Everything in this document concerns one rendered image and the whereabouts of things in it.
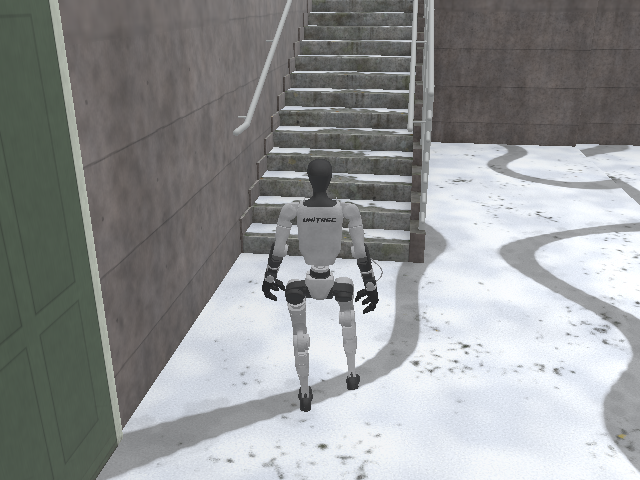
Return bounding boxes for stairs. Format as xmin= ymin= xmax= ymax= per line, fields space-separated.
xmin=243 ymin=0 xmax=418 ymax=262

